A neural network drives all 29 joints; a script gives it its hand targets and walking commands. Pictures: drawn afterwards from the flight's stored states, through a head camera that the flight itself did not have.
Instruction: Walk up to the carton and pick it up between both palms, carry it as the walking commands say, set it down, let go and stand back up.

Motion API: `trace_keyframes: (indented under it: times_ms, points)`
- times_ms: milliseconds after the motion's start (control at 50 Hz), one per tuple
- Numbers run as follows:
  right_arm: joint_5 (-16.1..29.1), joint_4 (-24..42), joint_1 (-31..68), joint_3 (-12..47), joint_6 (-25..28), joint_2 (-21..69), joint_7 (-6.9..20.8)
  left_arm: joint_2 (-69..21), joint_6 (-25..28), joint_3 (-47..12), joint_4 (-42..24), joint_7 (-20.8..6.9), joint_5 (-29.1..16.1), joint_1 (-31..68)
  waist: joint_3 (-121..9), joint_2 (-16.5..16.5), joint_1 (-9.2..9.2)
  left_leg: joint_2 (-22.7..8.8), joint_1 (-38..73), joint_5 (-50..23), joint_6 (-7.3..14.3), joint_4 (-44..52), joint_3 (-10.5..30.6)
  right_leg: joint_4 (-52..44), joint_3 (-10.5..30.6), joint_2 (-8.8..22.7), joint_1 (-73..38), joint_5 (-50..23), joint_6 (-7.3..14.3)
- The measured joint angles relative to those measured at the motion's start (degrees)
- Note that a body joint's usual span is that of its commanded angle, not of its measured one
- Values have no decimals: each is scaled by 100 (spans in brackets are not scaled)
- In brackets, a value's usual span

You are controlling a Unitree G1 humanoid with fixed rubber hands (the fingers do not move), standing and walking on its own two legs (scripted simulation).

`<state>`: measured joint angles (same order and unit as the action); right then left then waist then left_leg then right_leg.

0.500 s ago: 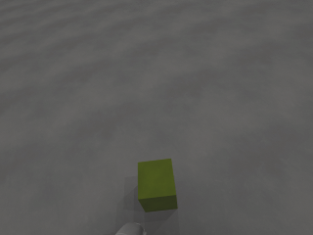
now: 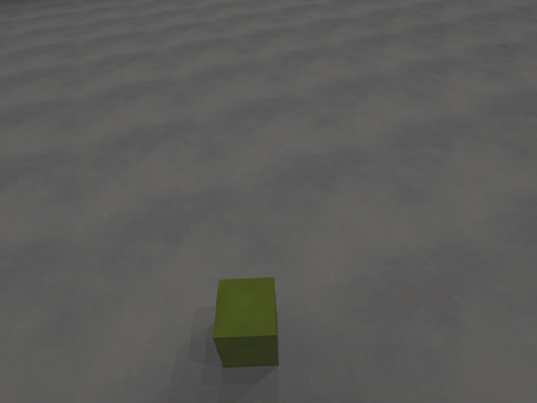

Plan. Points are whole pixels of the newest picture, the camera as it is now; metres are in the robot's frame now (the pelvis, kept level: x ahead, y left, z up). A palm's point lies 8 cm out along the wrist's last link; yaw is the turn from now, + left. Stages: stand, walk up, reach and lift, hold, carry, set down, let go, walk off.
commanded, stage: walk up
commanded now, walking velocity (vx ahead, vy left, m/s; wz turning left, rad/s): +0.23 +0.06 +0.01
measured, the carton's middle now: (248, 322) +0.56 +0.10 -0.65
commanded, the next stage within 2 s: none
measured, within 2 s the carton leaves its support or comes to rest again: neither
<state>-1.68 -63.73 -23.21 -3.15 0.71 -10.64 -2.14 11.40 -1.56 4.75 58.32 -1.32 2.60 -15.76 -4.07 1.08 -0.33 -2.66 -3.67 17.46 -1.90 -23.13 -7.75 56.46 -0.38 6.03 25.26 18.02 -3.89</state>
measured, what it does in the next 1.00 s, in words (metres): walks ahead: right foot, then left foot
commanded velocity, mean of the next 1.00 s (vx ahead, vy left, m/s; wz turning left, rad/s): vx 0.08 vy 0.14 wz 0.01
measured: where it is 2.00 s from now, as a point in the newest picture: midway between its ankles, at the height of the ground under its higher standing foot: outside the picture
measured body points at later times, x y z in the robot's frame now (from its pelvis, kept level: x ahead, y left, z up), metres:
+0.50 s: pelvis +0.07 -0.04 +0.02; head +0.12 -0.08 +0.46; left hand -0.04 +0.18 -0.10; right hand +0.18 -0.26 -0.16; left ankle +0.18 +0.14 -0.67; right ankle +0.03 -0.16 -0.74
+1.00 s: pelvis +0.11 +0.03 +0.00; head +0.15 +0.03 +0.45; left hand +0.19 +0.28 -0.15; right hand +0.16 -0.21 -0.15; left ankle +0.17 +0.11 -0.74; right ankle +0.09 -0.10 -0.69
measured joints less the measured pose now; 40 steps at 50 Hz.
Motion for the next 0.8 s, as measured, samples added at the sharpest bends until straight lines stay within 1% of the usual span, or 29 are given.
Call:
trace_keyframes:
  times_ms: [20,60,80,100,120,140,160,200,240,280,320,360,420,460,540,580,600,620,640,660,700,720,760,800]
  points:
    - [-8,44,141,15,39,22,12,4,25,-9,3,-8,10,-17,-6,-16,32,-45,9,-22,-48,34,-11,-554,-79,87,-202,118,-19]
    - [-4,137,341,13,67,28,36,-2,96,-32,-25,27,-28,-23,35,-24,80,-161,-46,74,-109,-124,-32,-1635,-249,142,-630,378,0]
    - [18,178,399,-7,53,5,52,-24,148,-52,-46,53,-49,-17,91,9,104,-246,-154,237,-73,-402,-18,-2046,-354,107,-809,145,43]
    - [30,201,436,-40,22,-57,67,-100,211,-72,-42,86,-40,13,188,139,115,-361,-342,550,45,-878,98,-2053,-464,12,-842,-91,151]
    - [35,218,444,-63,-22,-106,93,-166,272,-77,-57,117,-30,-20,238,182,155,-318,-643,926,123,-1531,250,-1929,-524,-3,-804,-74,252]
    - [14,237,465,-78,-59,-146,142,-213,310,-82,-38,140,-42,-130,252,157,239,-158,-978,1085,178,-2230,422,-1887,-508,15,-779,-9,327]
    - [4,294,512,-91,-72,-182,203,-249,328,-101,35,159,-53,-289,264,126,303,-14,-1307,991,233,-2868,537,-1969,-465,29,-809,12,376]
    - [12,470,676,-109,-61,-261,324,-305,294,-131,247,193,-58,-615,328,128,290,54,-1932,422,246,-3766,560,-2358,-459,43,-1005,-112,415]
    - [-4,629,862,-133,-56,-330,396,-332,298,-141,398,207,-53,-879,411,170,260,-38,-2424,-244,175,-4101,546,-2793,-488,28,-1227,-315,426]
    - [-13,751,986,-141,-86,-377,438,-333,348,-139,453,203,-54,-1051,498,212,260,-115,-2803,-784,129,-4221,597,-3131,-528,17,-1418,-448,434]
    - [-51,806,1062,-135,-150,-392,462,-343,406,-139,457,208,-77,-1169,564,261,265,-182,-3054,-1100,89,-4160,638,-3398,-580,2,-1592,-526,433]
    - [-40,804,1101,-119,-213,-357,487,-356,454,-148,444,212,-84,-1253,595,275,292,-250,-3186,-1266,67,-3944,601,-3564,-610,0,-1709,-544,423]
    - [-39,760,1225,-96,-250,-279,501,-421,507,-139,417,236,-58,-1299,678,262,348,-309,-3133,-1387,-61,-3230,481,-3779,-647,14,-1908,-539,389]
    - [21,756,1369,-71,-250,-235,500,-483,530,-150,368,258,-15,-1283,760,243,413,-311,-2976,-1324,-127,-2583,370,-3854,-648,33,-2005,-515,347]
    - [102,792,1690,-8,-231,-208,428,-531,471,-148,230,341,-17,-1126,993,212,476,-141,-2575,-897,-45,-1654,263,-3723,-696,59,-2072,-331,203]
    - [113,816,1792,10,-237,-223,421,-475,406,-117,161,381,-7,-1055,1050,156,513,-33,-2310,-793,20,-1279,153,-3548,-710,79,-2036,-174,114]
    - [107,830,1828,9,-232,-232,412,-430,365,-95,146,397,-12,-1036,1060,111,526,22,-2100,-821,69,-985,102,-3388,-684,101,-1987,-57,60]
    - [98,853,1844,2,-215,-245,399,-375,324,-72,135,395,-32,-1033,1047,72,517,45,-1839,-1042,122,-618,50,-3158,-648,113,-1911,100,0]
    - [72,872,1831,-26,-172,-270,378,-305,276,-58,119,380,-45,-1014,1020,37,479,62,-1633,-1054,249,-355,8,-2788,-634,139,-1776,328,-21]
    - [52,869,1857,-56,-123,-241,337,-190,230,-31,80,375,-49,-865,1118,-135,447,160,-1625,-891,388,-438,-56,-2202,-540,249,-1557,638,58]
    - [42,879,1902,-56,-70,-224,237,-65,168,3,-36,423,-92,-528,1300,-296,399,193,-1627,-703,527,-649,-130,-872,-269,152,-1008,1448,182]
    - [42,874,1901,-48,-82,-213,185,-29,137,6,-76,428,-95,-391,1327,-335,357,189,-1580,-684,554,-631,-169,-337,-228,89,-757,1572,237]
    - [54,843,1829,-13,-115,-177,113,24,63,20,-84,382,-56,-128,1311,-372,249,200,-1441,-729,542,-479,-213,228,-218,-17,-429,1285,284]
    - [83,770,1692,74,-59,-104,99,45,-11,35,-6,334,-60,77,1239,-384,129,216,-1277,-794,556,-273,-211,236,-187,-142,-334,898,339]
